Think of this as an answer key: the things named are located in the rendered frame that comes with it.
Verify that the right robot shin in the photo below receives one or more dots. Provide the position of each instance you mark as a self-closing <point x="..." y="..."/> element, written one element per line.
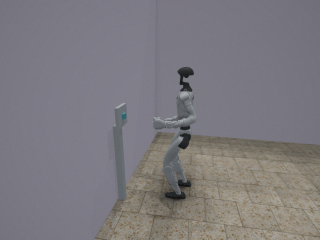
<point x="179" y="170"/>

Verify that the left robot thigh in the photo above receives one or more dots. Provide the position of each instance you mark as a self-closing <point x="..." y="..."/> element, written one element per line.
<point x="173" y="150"/>

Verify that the left robot upper arm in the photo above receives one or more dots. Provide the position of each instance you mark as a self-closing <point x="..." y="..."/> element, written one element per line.
<point x="186" y="101"/>

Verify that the robot right hand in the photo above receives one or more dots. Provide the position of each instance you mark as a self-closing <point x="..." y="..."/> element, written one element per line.
<point x="167" y="119"/>

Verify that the panel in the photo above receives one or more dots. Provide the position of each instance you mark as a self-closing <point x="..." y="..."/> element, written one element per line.
<point x="119" y="150"/>

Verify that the button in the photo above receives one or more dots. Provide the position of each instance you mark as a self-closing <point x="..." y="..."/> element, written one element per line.
<point x="124" y="116"/>

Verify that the robot left forearm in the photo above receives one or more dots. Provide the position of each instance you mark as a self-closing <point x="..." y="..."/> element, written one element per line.
<point x="180" y="123"/>

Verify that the robot left hand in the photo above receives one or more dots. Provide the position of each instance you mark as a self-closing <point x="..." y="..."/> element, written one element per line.
<point x="158" y="123"/>

